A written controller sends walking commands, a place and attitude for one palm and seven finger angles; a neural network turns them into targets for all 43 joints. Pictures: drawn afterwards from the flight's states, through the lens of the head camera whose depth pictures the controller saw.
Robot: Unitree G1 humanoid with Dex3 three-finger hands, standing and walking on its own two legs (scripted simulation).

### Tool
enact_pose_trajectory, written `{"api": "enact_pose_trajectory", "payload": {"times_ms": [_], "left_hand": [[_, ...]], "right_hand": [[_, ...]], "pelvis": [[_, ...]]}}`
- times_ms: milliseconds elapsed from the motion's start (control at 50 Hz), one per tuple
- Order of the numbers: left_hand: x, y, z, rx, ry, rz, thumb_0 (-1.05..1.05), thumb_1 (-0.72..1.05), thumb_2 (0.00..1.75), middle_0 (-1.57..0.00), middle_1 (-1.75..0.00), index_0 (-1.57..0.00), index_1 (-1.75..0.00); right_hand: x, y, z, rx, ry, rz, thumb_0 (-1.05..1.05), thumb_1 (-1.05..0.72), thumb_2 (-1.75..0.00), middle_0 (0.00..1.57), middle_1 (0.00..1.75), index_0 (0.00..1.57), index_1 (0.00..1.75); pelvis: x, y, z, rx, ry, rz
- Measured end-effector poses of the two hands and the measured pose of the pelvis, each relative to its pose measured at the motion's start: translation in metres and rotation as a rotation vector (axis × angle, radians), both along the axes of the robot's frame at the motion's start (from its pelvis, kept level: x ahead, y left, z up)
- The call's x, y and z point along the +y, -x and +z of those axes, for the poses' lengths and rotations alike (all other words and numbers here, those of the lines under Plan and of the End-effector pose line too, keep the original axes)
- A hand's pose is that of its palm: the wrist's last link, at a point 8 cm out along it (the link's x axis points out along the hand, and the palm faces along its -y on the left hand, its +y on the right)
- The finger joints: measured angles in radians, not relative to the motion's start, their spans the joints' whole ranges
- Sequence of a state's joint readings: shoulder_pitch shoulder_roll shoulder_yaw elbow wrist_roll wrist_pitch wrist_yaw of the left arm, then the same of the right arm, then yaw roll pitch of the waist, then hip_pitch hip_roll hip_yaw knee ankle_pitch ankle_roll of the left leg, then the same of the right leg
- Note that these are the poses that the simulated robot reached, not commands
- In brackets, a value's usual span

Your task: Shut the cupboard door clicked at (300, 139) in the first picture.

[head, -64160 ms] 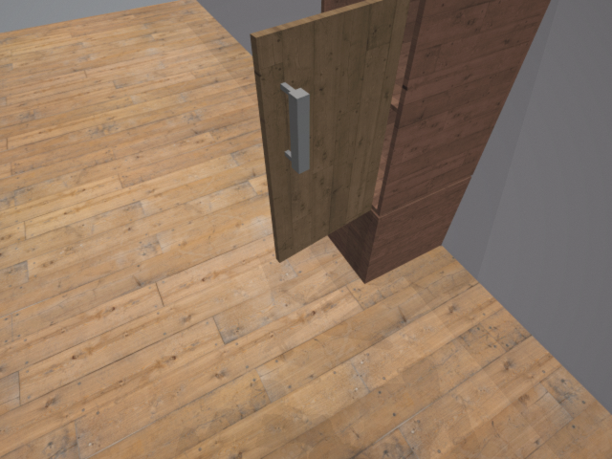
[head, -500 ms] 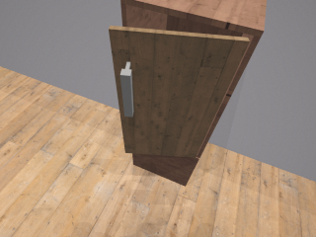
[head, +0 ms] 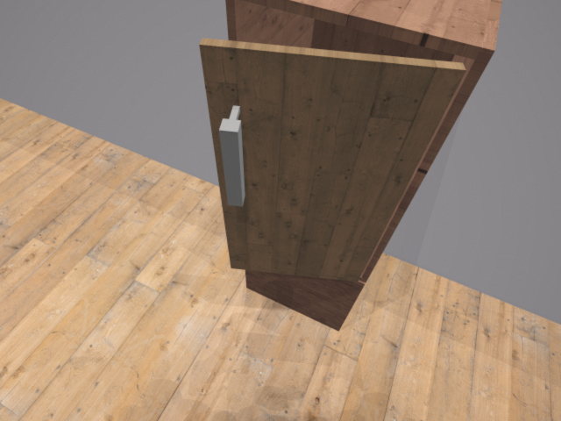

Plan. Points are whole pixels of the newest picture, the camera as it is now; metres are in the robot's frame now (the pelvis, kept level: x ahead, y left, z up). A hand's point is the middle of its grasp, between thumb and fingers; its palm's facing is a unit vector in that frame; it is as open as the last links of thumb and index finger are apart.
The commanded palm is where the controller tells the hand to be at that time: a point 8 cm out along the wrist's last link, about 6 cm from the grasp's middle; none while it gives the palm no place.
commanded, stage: come to a stop and stand still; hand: left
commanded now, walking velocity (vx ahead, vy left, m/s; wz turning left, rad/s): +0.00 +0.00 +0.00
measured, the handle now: (236, 158) +0.47 +0.12 +0.09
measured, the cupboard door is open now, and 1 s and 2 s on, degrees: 20 20 20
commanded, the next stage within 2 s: look again from close up in 0.48 s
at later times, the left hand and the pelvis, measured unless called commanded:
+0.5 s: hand out of the picture -0.01 +0.16 -0.16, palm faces -0.01 -0.99 -0.17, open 7.3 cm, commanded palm none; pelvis -0.02 +0.00 +0.02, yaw -2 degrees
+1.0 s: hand out of the picture -0.01 +0.19 -0.16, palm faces -0.03 -0.97 -0.24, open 7.4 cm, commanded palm none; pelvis -0.02 +0.01 +0.01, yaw -2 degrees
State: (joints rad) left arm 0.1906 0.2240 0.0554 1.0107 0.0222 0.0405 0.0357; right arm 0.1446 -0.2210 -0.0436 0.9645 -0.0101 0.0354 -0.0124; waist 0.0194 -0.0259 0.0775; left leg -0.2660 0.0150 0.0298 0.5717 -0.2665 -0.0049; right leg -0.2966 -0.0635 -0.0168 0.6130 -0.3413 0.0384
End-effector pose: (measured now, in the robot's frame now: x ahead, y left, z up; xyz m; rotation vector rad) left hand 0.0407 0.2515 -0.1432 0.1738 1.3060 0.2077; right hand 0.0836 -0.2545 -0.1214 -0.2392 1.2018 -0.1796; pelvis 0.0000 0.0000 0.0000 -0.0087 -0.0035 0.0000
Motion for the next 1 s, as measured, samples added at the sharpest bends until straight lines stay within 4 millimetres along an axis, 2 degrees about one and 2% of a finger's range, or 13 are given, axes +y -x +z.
{"api": "enact_pose_trajectory", "payload": {"times_ms": [80,180,240,360,520,620,720,840,1000], "left_hand": [[0.008,0.009,0.001,0.022,0.002,0.006,0.01,0.91,0.9,-0.2,-0.3,-0.2,-0.3],[0.001,0.021,0.008,0.024,0.01,-0.006,0.01,0.91,0.9,-0.2,-0.3,-0.2,-0.3],[-0.008,0.031,0.01,0.035,0.01,-0.026,0.01,0.91,0.9,-0.2,-0.3,-0.2,-0.3],[-0.029,0.046,0.014,0.063,0.053,-0.055,0.01,0.91,0.9,-0.2,-0.3,-0.2,-0.3],[-0.039,0.059,0.01,0.088,0.08,-0.047,0.01,0.92,0.9,-0.2,-0.3,-0.2,-0.3],[-0.042,0.067,0.007,0.099,0.081,-0.06,0.01,0.92,0.9,-0.2,-0.3,-0.2,-0.3],[-0.033,0.07,0.008,0.091,0.061,-0.072,0.01,0.91,0.9,-0.21,-0.3,-0.2,-0.3],[-0.019,0.066,0.013,0.07,0.02,-0.065,0.01,0.91,0.9,-0.2,-0.3,-0.2,-0.3],[-0.013,0.054,0.018,0.059,0.004,-0.069,0.01,0.91,0.9,-0.2,-0.3,-0.2,-0.3]], "right_hand": [[0.019,0.013,0.003,0.014,-0.012,0.016,0.01,-0.91,-0.9,0.2,0.3,0.2,0.3],[0.033,0.033,-0.003,0.039,-0.064,0.001,0.01,-0.91,-0.9,0.2,0.3,0.21,0.3],[0.031,0.045,-0.01,0.042,-0.09,-0.042,0.0,-0.92,-0.9,0.2,0.3,0.21,0.3],[0.026,0.081,-0.008,0.089,-0.097,-0.087,0.0,-0.93,-0.9,0.2,0.3,0.21,0.3],[0.028,0.141,-0.004,0.232,-0.088,-0.123,0.01,-0.91,-0.9,0.2,0.3,0.2,0.3],[0.034,0.163,-0.005,0.28,-0.097,-0.134,0.01,-0.91,-0.9,0.2,0.3,0.2,0.3],[0.045,0.16,-0.017,0.24,-0.125,-0.116,0.01,-0.91,-0.9,0.2,0.3,0.2,0.3],[0.059,0.133,-0.026,0.171,-0.17,-0.088,0.01,-0.91,-0.9,0.2,0.3,0.2,0.3],[0.043,0.105,-0.023,0.127,-0.135,-0.07,0.02,-0.93,-0.9,0.2,0.3,0.21,0.3]], "pelvis": [[0.003,0.006,0.005,-0.013,-0.009,-0.012],[0.002,0.013,0.008,-0.014,-0.013,-0.017],[0.001,0.017,0.007,-0.017,-0.024,-0.026],[0.0,0.02,0.015,-0.022,-0.015,-0.029],[-0.004,0.024,0.017,-0.027,-0.01,-0.032],[-0.003,0.028,0.015,-0.019,0.002,-0.029],[0.005,0.03,0.008,-0.014,0.003,-0.017],[0.009,0.027,0.006,-0.012,-0.014,-0.022],[0.009,0.019,0.008,-0.007,-0.023,-0.035]]}}
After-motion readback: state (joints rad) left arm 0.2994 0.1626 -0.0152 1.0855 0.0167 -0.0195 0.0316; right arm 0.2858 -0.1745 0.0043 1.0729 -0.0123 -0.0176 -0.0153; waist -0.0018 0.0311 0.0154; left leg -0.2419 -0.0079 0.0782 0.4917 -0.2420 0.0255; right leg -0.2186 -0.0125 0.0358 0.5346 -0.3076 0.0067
